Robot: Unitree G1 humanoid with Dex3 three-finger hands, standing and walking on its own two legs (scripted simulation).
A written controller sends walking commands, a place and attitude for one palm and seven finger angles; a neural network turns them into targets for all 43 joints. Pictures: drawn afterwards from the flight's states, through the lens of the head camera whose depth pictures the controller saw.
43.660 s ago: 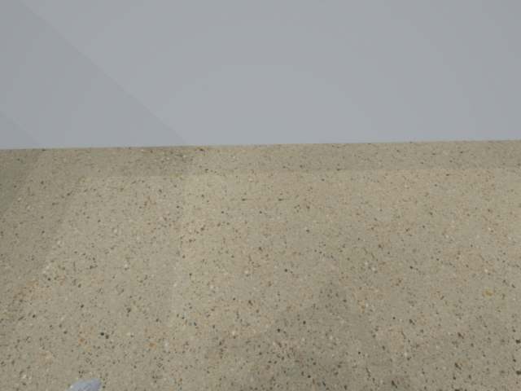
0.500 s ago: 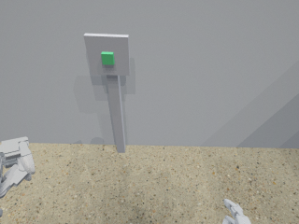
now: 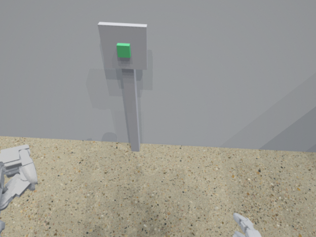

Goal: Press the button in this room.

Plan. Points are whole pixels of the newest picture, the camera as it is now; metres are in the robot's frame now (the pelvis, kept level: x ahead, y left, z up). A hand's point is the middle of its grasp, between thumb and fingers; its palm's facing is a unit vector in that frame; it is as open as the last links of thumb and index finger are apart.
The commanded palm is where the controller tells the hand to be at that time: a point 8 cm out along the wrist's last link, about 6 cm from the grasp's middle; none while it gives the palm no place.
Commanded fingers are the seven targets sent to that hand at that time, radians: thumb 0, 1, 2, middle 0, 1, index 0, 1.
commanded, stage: stop stepping back and stand still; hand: left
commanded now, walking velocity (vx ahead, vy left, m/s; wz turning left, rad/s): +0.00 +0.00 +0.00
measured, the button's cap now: (124, 50) +0.82 +0.20 +0.08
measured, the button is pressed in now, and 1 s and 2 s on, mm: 0 0 0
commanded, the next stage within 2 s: let the arm hang, fingers relaxed in 0.16 s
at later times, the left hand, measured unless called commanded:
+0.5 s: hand out of the picture +0.09 +0.22 -0.14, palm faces -0.01 -0.96 -0.28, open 3.1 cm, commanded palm none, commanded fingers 0.00 0.90 0.90 -0.82 -0.98 -0.82 -0.98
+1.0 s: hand out of the picture -0.03 +0.20 -0.16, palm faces +0.03 -0.97 -0.25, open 6.9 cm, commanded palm none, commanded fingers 0.00 0.90 0.90 -0.20 -0.30 -0.20 -0.30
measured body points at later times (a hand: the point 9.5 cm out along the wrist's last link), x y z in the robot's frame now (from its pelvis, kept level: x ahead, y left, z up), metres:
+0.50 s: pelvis -0.01 +0.01 +0.00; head -0.01 +0.01 +0.45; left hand +0.09 +0.27 -0.12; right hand +0.11 -0.25 -0.12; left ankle +0.01 +0.12 -0.73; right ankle +0.01 -0.11 -0.73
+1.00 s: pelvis -0.01 +0.00 +0.01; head +0.00 +0.00 +0.46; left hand -0.03 +0.25 -0.15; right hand -0.04 -0.22 -0.16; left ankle +0.01 +0.12 -0.73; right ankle +0.01 -0.11 -0.73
